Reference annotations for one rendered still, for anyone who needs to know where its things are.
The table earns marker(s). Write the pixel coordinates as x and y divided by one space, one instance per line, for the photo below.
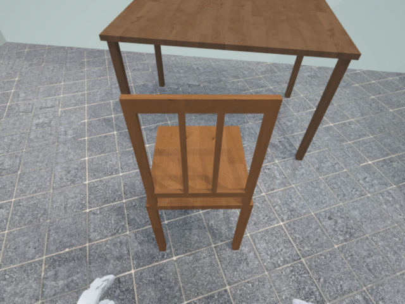
291 27

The chair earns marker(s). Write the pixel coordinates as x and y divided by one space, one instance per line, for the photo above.
199 167

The left robot hand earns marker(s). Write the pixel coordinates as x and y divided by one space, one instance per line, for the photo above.
97 288

